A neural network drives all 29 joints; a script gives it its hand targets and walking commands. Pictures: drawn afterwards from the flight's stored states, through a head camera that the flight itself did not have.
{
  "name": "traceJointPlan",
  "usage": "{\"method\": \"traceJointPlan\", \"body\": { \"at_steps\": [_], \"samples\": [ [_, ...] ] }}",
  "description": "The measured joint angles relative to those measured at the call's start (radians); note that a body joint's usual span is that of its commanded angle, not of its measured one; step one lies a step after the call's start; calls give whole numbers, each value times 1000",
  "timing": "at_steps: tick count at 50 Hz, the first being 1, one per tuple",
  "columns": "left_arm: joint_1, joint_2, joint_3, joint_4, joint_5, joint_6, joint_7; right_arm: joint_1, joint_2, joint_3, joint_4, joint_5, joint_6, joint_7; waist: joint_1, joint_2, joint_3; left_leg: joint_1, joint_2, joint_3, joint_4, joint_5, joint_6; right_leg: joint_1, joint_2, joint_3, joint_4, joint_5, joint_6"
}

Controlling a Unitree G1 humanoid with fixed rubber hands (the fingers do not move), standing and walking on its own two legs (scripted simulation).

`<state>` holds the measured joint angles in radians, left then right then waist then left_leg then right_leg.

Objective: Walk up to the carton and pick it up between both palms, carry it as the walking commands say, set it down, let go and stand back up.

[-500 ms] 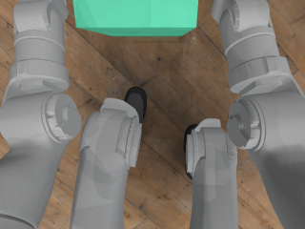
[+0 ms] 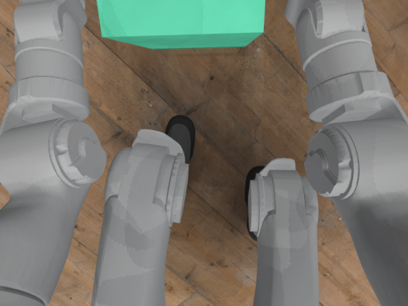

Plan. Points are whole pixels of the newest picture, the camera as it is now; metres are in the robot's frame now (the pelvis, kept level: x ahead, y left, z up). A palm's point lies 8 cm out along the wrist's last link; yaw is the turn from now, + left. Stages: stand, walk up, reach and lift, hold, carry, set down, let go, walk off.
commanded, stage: set down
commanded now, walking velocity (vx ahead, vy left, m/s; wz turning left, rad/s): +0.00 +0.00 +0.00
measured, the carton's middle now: out of the picture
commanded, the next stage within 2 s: none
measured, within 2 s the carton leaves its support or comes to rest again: neither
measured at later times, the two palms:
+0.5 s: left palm out of the picture +0.49 +0.31 -0.18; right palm out of the picture +0.57 +0.02 -0.18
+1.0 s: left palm out of the picture +0.50 +0.35 -0.16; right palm out of the picture +0.59 -0.01 -0.16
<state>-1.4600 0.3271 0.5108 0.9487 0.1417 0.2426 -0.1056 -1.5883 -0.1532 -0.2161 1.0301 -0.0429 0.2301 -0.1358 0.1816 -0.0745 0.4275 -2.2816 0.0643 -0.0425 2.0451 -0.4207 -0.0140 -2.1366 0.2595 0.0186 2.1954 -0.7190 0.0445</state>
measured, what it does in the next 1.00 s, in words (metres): stands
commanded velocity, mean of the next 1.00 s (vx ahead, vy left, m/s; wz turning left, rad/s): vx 0.00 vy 0.00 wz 0.00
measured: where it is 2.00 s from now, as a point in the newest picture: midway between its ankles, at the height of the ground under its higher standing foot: (217, 192)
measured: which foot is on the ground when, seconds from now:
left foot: down 0.00-1.00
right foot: down 0.00-1.00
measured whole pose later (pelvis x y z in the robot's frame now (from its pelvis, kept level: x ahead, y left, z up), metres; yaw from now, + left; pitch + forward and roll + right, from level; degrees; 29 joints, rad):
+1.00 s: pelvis -0.01 +0.01 +0.00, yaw +1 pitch +33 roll -1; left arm -1.54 0.47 0.31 1.09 -0.16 0.09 0.02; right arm -1.62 -0.34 0.01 0.99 0.16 0.20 -0.15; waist 0.16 -0.04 0.52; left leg -2.24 0.05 -0.01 2.04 -0.39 0.02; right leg -2.08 0.15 0.01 2.20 -0.70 0.04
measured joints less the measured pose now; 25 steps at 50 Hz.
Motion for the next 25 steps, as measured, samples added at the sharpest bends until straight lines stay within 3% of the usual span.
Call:
{"method": "traceJointPlan", "body": {
  "at_steps": [17,25],
  "samples": [
    [-27,7,16,46,-7,-41,3,-20,-16,12,15,2,-14,9,0,4,36,17,0,5,5,6,-2,12,-9,-1,12,5,-1],
    [-66,38,-16,141,-44,-108,39,-38,-35,66,32,33,-40,0,-11,7,62,29,-3,10,-3,13,-2,23,-28,-2,7,11,-4]
  ]
}}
